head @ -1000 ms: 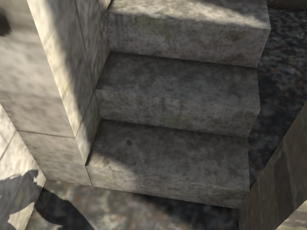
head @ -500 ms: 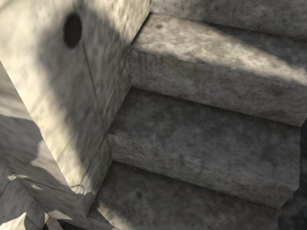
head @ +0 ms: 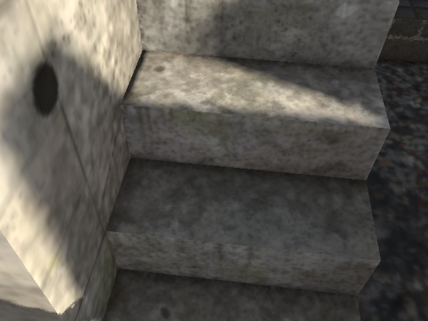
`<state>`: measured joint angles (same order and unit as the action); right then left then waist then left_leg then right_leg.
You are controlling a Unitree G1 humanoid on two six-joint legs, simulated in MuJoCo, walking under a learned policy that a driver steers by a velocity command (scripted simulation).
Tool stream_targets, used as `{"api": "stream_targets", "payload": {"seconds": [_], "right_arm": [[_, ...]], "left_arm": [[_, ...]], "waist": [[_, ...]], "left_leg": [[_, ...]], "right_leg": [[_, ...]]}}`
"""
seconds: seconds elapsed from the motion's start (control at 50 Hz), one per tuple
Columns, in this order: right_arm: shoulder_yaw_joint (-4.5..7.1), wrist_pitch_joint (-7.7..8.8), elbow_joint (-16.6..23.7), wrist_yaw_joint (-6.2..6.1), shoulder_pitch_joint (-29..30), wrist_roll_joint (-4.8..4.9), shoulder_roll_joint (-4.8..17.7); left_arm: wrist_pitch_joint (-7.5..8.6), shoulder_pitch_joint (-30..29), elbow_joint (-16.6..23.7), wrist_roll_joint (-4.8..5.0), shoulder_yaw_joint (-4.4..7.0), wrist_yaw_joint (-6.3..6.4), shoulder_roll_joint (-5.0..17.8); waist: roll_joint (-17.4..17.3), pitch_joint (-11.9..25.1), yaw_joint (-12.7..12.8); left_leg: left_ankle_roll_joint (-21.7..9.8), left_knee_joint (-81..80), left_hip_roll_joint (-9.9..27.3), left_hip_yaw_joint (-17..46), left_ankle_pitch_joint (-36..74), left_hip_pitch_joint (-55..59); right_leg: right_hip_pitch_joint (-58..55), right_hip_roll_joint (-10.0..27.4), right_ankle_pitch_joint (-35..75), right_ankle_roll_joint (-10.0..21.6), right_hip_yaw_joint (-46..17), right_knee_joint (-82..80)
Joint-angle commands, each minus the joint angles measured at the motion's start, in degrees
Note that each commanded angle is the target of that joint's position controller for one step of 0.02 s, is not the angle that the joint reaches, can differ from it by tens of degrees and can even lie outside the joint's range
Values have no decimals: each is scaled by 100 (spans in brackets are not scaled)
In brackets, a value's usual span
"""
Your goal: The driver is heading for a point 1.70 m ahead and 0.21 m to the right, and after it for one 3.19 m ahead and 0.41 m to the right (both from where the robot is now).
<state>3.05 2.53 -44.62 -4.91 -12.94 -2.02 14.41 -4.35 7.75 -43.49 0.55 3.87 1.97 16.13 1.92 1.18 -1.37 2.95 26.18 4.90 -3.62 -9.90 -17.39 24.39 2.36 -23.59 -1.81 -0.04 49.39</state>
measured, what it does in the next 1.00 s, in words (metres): walks ahead, turning right: right foot, then left foot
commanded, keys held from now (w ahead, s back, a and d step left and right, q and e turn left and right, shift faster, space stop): w+e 0.32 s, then w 0.68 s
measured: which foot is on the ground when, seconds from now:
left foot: down 0.00-0.06, up 0.08-0.44, down 0.46-0.80, up 0.82-1.00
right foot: up 0.00-0.04, down 0.06-0.48, up 0.50-0.78, down 0.80-1.00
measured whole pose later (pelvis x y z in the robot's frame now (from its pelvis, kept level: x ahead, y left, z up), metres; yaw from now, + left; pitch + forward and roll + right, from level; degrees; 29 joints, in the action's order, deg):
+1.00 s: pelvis +0.11 +0.02 +0.01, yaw -16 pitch +0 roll +0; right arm 2.4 2.7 -41.9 0.0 -15.7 0.1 13.9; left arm -0.4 13.5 -44.7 -0.4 2.2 1.3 10.3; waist -2.5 -1.1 -0.6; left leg 6.7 74.9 2.5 4.3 -20.6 -30.4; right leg 9.2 -0.9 -12.7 2.5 1.5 22.0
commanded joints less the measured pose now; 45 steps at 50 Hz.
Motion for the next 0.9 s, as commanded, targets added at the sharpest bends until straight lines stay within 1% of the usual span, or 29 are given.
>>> {"api": "stream_targets", "payload": {"seconds": [0.02, 0.06, 0.08, 0.1, 0.12, 0.14, 0.18, 0.2, 0.26, 0.28, 0.32, 0.4, 0.42, 0.44, 0.46, 0.48, 0.5, 0.52, 0.54, 0.58, 0.64, 0.68, 0.72, 0.78, 0.8, 0.82, 0.84, 0.86, 0.9], "right_arm": [[196, -49, 246, -13, 106, 77, 885], [118, -154, 123, -9, -181, 30, 634], [-13, -179, 345, 5, -257, -150, 243], [48, -80, 636, -39, 209, -31, 480], [108, -31, 443, 41, -17, 43, 693], [188, -15, 295, 81, -188, 70, 886], [217, -120, 67, 21, -358, -80, 941], [217, -166, 130, 27, -314, -98, 917], [78, -167, 335, 42, -60, -31, 643], [50, -210, 410, -13, 39, 59, 649], [32, -242, 654, -116, 315, 81, 650], [63, -191, 641, 13, -185, 279, 739], [9, -123, 728, 174, -428, 333, 555], [41, -78, 711, 215, -391, 358, 486], [26, -60, 753, 218, -426, 251, 413], [60, -24, 700, 222, -624, 8, 632], [201, 52, 678, 296, -938, -70, 991], [159, 124, 759, 344, -689, -61, 888], [85, 195, 833, 366, -583, 6, 597], [61, 265, 767, 367, -694, 155, 529], [20, 182, 794, 343, -638, 155, 475], [-10, 131, 807, 320, -559, 146, 404], [37, 95, 649, 357, -691, 126, 658], [-8, 275, 709, 392, -328, 390, 545], [-76, 404, 882, 383, 17, 350, 297], [-239, 397, 992, 442, -115, 117, -152], [-147, 267, 706, 438, -1082, 295, 138], [-35, 138, 556, 403, -1239, 414, 445], [78, 11, 530, 386, -944, 361, 495]], "left_arm": [[44, 261, 234, 10, 91, -121, 304], [63, 710, 9, -26, 154, -145, 495], [79, 806, 133, -63, 312, -64, 1246], [288, 792, 237, -346, 392, -143, 1623], [408, 437, 340, -371, 403, -197, 1460], [451, 86, 430, -214, 389, -181, 1306], [341, 77, 478, -179, 304, -127, 1046], [327, 58, 548, -240, 282, -140, 1016], [248, 317, 647, -180, 327, -90, 998], [289, 413, 752, -185, 348, -70, 1123], [377, 306, 741, -61, 351, 67, 1062], [379, 305, 796, -28, 289, 112, 923], [426, 659, 703, 149, 286, 150, 860], [481, 323, 808, 127, 252, 153, 930], [505, 146, 818, 47, 166, 112, 710], [567, 112, 903, 4, 71, 51, 408], [736, -427, 1221, 130, 48, 18, 322], [830, -664, 1311, 202, 96, 23, 582], [860, -497, 1224, 221, 125, 0, 643], [912, -261, 1130, 110, 121, -36, 574], [917, -507, 1190, -37, -21, -152, 129], [909, -855, 1243, -38, -163, -153, -290], [771, -336, 1120, -60, -74, -106, -183], [567, 158, 1038, -57, 114, -13, 149], [534, 781, 859, -110, 179, 15, 464], [484, 920, 782, -157, 67, 24, 491], [538, 680, 680, -177, 26, 13, 316], [563, 392, 676, -96, 31, -39, 181], [507, 169, 551, -25, 63, -90, 234]], "waist": [[-1225, 220, 162], [-512, -18, 191], [1289, -117, 17], [1254, 13, 264], [713, -112, 76], [505, 20, -43], [130, 110, -7], [225, 166, -35], [530, 234, 127], [722, 234, 183], [1024, 208, 249], [1148, 529, 283], [733, 1043, 226], [744, 520, 35], [584, 310, -129], [-335, 168, -136], [-1521, -218, -431], [-1751, -739, -352], [-1526, -884, -218], [-1021, -706, -100], [-672, -292, -102], [-811, -155, -112], [-1349, 315, 240], [-839, 653, 760], [-426, 1001, 928], [831, 939, 572], [988, 765, 107], [639, 365, 32], [214, -294, -35]], "left_leg": [[-782, -665, 950, 517, -485, -44], [-95, 445, 500, 49, -1303, -534], [595, 2571, -248, -597, -2233, -1956], [559, 3642, -532, 557, -2614, -2141], [555, 4380, -319, 950, -2137, -2189], [500, 4552, -286, 984, -1634, -2248], [476, 4677, -212, 1064, -1227, -2232], [449, 4524, -279, 1022, -1061, -2024], [351, 3429, -409, 927, -1081, -1857], [307, 3113, -498, 851, -1089, -1763], [272, 2275, -721, 801, -1084, -1387], [146, 933, -693, 645, -1175, -496], [45, 567, -512, 641, -1054, 189], [-60, 26, -466, 606, -619, 868], [-149, -468, -355, 638, -758, 1253], [-463, -679, 64, 1441, -1760, 1600], [-1124, -1650, 701, 2833, -3128, 1327], [-1551, -2056, 1115, 3506, -3041, 1028], [-1727, -1986, 1094, 3364, -2353, 1125], [-1692, -1693, 926, 2695, -832, 1690], [-1544, -1363, 417, 1534, 1382, 1539], [-1491, -1295, 210, 1227, 2166, 1073], [-1587, -803, 270, 1112, 3968, 1139], [-1012, 327, 105, 980, 5424, 876], [-630, 1356, -149, 952, 3947, 165], [-322, 2613, -560, 1034, -1177, -723], [52, 3687, -408, 1117, -2581, -901], [277, 4510, -324, 1086, -2695, -1261], [406, 5422, -278, 1007, -2221, -2033]], "right_leg": [[-844, -282, 580, 246, 493, -1434], [-1161, -289, 1159, 755, 113, -2530], [-1705, 1172, 2847, 1455, -2121, -2978], [-1081, 1893, 2637, 2283, -3499, -3462], [-992, 1667, 2435, 2125, -3190, -3247], [-1010, 1385, 2255, 1819, -2597, -3096], [-1020, 1256, 2341, 1412, -2345, -2826], [-890, 1101, 2296, 1376, -2209, -2813], [-1191, 907, 2920, 1353, -2117, -2695], [-1203, 779, 2742, 1216, -2066, -2639], [-1183, 530, 2414, 1110, -2054, -2638], [-1468, 631, 2493, 1011, -2485, -2423], [-1220, 819, -572, 1005, -2813, -2944], [-515, 646, -1422, 881, -3005, -3117], [-193, 301, -1591, 685, -2627, -2897], [460, -324, -1266, 325, -1674, -2123], [943, -823, -686, 184, -719, -872], [1307, -506, -734, 187, -793, 26], [1489, -374, -738, 151, -736, 908], [1923, -175, -278, 170, -557, 1396], [1117, -131, 336, 53, 144, 617], [30, -279, 427, -37, 346, -619], [-968, -554, 507, 57, 634, -1077], [-2409, -579, 2036, 493, 461, -2486], [-3389, 195, 3595, 714, -467, -2637], [-3566, 1521, 5899, 1359, -1903, -2873], [-2761, 2355, 5296, 2189, -2479, -2996], [-2356, 2210, 3836, 2271, -2554, -3223], [-1862, 1600, 1198, 1736, -2116, -3646]]}}
Keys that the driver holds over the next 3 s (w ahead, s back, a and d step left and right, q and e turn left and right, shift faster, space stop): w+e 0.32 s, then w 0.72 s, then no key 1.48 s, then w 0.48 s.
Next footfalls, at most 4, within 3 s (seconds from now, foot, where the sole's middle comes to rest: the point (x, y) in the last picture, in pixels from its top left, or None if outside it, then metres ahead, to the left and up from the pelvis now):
0.06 right None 0.04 -0.12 -0.77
0.46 left None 0.07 0.12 -0.77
0.80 right None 0.12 -0.11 -0.77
1.14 left None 0.23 0.17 -0.77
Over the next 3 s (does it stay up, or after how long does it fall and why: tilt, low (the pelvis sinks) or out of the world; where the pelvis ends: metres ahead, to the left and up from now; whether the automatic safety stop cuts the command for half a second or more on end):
stays up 0.18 0.04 0.01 its command is cut before an obstacle from the start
